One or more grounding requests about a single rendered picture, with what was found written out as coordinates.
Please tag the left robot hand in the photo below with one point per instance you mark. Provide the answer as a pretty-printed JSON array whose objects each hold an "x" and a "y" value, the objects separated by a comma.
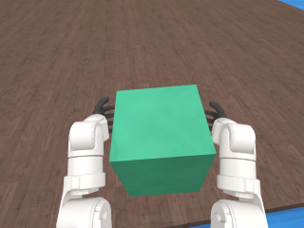
[{"x": 99, "y": 109}]

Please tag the robot right forearm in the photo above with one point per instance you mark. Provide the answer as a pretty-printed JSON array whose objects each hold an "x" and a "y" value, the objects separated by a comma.
[{"x": 237, "y": 165}]

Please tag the robot right upper arm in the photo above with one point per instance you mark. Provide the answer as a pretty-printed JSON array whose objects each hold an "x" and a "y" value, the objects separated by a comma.
[{"x": 228, "y": 213}]

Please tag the robot left upper arm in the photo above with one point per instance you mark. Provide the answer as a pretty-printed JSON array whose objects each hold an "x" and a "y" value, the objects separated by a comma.
[{"x": 85, "y": 213}]

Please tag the robot left forearm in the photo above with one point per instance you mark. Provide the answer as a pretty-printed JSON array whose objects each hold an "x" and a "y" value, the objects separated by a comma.
[{"x": 85, "y": 165}]

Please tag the carton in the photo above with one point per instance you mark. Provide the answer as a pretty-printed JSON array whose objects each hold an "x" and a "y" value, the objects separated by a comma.
[{"x": 161, "y": 142}]

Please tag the right robot hand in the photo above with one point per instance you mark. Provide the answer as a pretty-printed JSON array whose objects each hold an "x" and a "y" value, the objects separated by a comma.
[{"x": 216, "y": 115}]

